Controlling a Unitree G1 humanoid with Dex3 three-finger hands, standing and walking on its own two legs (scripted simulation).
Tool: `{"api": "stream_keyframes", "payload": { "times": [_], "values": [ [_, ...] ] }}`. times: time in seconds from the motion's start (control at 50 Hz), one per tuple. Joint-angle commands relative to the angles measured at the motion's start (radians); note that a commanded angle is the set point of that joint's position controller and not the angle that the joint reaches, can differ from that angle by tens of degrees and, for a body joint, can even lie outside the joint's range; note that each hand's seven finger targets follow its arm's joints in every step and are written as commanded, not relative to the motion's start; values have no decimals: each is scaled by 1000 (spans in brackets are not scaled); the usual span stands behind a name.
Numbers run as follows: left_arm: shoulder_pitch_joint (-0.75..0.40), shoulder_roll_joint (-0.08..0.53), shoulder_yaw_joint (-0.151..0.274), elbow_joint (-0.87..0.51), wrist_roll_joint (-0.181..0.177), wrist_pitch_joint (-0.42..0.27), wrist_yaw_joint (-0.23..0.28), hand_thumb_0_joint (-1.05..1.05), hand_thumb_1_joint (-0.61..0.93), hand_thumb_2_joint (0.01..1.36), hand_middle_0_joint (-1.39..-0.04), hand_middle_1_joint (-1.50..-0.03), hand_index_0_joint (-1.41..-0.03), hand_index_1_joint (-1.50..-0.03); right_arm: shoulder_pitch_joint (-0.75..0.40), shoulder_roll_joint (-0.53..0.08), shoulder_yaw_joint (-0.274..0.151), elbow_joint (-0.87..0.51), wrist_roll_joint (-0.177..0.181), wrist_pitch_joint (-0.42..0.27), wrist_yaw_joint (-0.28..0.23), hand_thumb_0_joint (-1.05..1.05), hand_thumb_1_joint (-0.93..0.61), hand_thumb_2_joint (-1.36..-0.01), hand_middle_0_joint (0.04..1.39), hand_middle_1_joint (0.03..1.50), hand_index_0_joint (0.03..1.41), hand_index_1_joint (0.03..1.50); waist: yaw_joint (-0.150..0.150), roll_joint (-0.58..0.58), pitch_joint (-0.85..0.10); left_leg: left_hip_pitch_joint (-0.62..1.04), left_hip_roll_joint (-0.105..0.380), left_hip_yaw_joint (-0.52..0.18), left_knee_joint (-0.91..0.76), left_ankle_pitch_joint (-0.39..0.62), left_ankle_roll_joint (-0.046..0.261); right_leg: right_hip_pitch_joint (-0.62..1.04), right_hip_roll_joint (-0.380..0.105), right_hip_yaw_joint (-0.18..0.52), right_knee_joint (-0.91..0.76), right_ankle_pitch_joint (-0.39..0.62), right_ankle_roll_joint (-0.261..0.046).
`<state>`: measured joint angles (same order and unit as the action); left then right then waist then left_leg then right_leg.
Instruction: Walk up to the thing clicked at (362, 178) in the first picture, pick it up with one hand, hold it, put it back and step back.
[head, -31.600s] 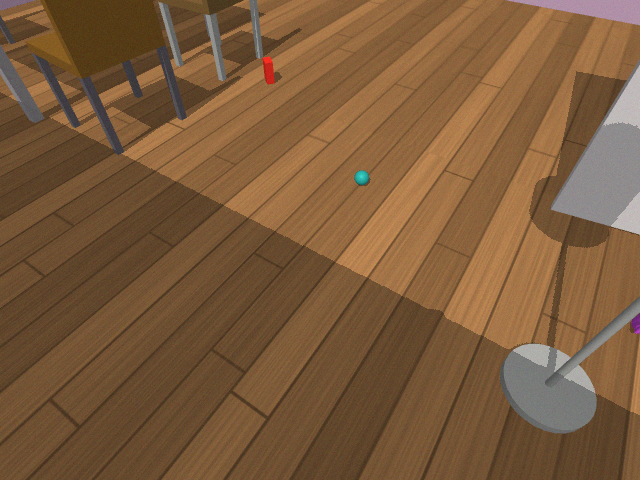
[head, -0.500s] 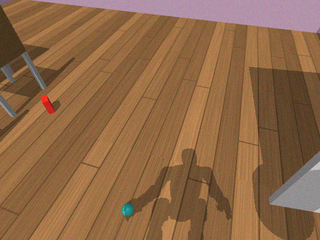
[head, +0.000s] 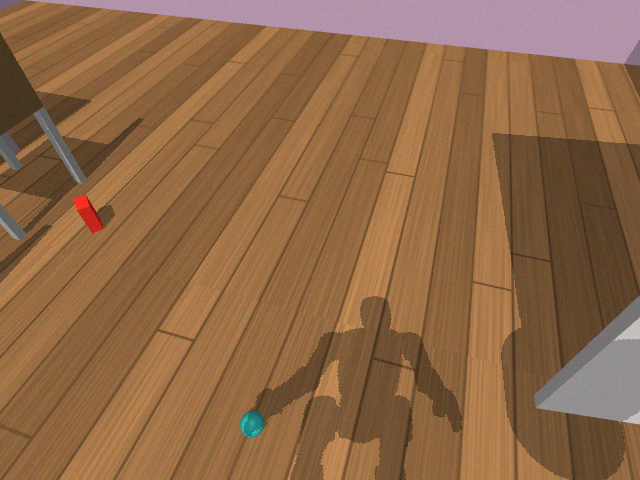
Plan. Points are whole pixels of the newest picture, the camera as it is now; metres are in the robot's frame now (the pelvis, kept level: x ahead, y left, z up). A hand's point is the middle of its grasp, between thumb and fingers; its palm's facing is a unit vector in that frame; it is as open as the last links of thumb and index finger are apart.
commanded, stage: stand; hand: left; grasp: from above
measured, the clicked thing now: (252, 423) +0.42 +0.24 -0.75
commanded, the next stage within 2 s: step back in 0.94 s
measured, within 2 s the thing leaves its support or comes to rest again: neither
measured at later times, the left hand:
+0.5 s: hand out of the picture +0.06 +0.24 -0.16, palm faces -0.01 -0.94 -0.33, open 7.4 cm
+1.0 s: hand out of the picture +0.08 +0.25 -0.16, palm faces -0.01 -0.94 -0.34, open 7.4 cm
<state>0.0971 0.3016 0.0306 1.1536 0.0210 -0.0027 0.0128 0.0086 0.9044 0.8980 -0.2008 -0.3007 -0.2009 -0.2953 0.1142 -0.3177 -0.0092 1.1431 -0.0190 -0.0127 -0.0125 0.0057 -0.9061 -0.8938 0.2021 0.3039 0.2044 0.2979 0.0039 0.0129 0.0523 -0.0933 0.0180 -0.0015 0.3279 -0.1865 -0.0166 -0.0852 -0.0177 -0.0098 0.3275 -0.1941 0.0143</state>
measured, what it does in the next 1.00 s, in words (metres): stands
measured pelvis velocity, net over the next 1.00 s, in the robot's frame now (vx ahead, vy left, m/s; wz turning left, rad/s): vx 0.00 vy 0.00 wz -0.01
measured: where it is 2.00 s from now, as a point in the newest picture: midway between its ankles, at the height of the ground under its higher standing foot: outside the picture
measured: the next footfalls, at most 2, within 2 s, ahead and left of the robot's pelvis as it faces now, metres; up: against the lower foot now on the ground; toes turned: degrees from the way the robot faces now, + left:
right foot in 1.78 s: -0.16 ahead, -0.10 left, +0.00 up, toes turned -3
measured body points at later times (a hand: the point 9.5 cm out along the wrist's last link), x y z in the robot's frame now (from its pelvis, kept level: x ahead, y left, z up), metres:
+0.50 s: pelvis +0.00 +0.00 +0.00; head +0.00 +0.00 +0.45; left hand +0.06 +0.29 -0.14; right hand +0.06 -0.29 -0.14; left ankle +0.00 +0.13 -0.75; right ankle -0.01 -0.13 -0.75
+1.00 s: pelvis +0.00 +0.00 +0.00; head +0.02 -0.01 +0.45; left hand +0.08 +0.30 -0.13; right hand +0.07 -0.30 -0.14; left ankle +0.00 +0.13 -0.75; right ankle -0.01 -0.13 -0.75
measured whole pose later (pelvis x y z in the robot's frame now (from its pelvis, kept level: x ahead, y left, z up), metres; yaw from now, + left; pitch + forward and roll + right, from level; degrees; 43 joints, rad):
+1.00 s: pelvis +0.00 +0.00 +0.00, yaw -1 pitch -1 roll +0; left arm 0.10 0.34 0.03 1.11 0.00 0.00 0.00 0.01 0.90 0.90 -0.20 -0.30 -0.20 -0.29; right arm 0.10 -0.34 -0.01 1.12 -0.01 0.00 0.01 0.01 -0.91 -0.89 0.20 0.30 0.20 0.30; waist 0.00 0.01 0.07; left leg -0.14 0.02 0.01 0.36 -0.20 -0.02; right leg -0.14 -0.01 0.00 0.37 -0.21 0.01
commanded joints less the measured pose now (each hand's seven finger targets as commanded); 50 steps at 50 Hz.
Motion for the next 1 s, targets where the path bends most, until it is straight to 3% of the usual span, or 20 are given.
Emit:
{"api": "stream_keyframes", "payload": {
  "times": [0.0,0.24,0.3,0.7,0.84,0.9,0.92,0.98],
  "values": [
    [-36,209,37,-54,-5,-22,16,0,900,900,-200,-300,-200,-301,-30,-191,-39,-55,0,-15,-16,0,-900,-900,200,300,200,300,-4,-24,-56,7,104,-70,-48,152,28,-5,-105,75,-54,150,-23],
    [-43,214,33,-64,-7,-25,9,0,900,900,-200,-300,-200,-301,-34,-203,-37,-53,0,-20,-9,0,-900,-900,200,300,200,300,-4,-1,-63,-14,109,-71,-58,136,32,7,-110,82,-55,142,-27],
    [-30,211,30,-58,-7,-23,7,0,900,900,-200,-300,-200,-301,-38,-208,-38,-51,2,-19,-8,0,-900,-900,200,300,200,300,-3,5,-42,-6,105,-73,-68,83,29,-31,-104,84,-68,89,-26],
    [-26,233,24,-67,-10,-30,6,0,900,900,-200,-300,-200,-300,-25,-218,-35,-49,5,-20,-4,0,-900,-900,200,300,200,300,-6,-12,-80,13,114,-71,-56,171,29,-3,-113,89,-53,172,-30],
    [-26,236,24,-66,-12,-26,4,0,900,900,-200,-300,-200,-300,-26,-221,-33,-47,4,-20,-4,0,-900,-900,200,300,200,300,-6,1,-63,-8,111,-69,-70,111,29,-7,-111,89,-55,130,-33],
    [-19,229,21,-66,-12,-26,2,0,900,900,-200,-300,-200,-300,-32,-227,-34,-49,4,-22,-4,0,-900,-900,200,300,200,300,-1,0,-70,9,115,-71,-66,151,29,-13,-109,88,-52,157,-33],
    [-22,314,61,-100,-30,-18,6,0,900,900,-200,-300,-200,-300,-66,-276,-54,-80,11,-2,2,0,-900,-900,200,300,200,300,-3,-23,40,-69,101,-91,35,304,53,-87,-97,105,32,346,-35],
    [-8,299,66,-135,-33,-12,14,0,900,900,-200,-300,-200,-300,-33,-255,-59,-108,22,11,2,0,-900,-900,200,300,200,300,-14,-33,-59,-50,97,-61,107,378,67,-46,-102,94,92,421,-67]
  ]
}}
